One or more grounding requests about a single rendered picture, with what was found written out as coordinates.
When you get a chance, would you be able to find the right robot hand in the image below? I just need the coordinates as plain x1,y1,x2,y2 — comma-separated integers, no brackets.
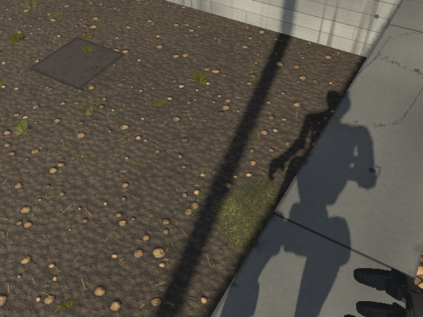
344,268,423,317

